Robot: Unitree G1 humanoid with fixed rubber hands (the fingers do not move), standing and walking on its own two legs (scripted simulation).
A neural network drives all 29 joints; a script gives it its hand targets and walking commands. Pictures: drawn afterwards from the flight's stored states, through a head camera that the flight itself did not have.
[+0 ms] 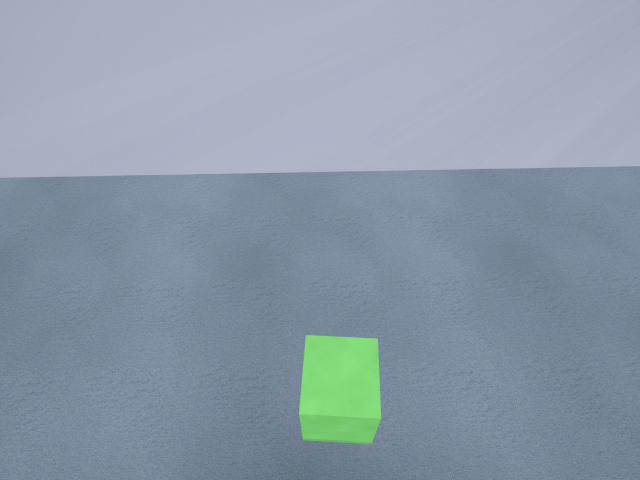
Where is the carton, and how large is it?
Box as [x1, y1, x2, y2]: [299, 335, 380, 443]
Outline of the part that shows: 306,335 299,408 299,417 303,439 371,443 380,420 377,339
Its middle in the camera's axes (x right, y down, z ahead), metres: +0.05 +0.43 +1.11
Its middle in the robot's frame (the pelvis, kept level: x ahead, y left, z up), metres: +0.45 -0.05 -0.65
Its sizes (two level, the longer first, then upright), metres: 0.210 0.200 0.250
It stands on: the floor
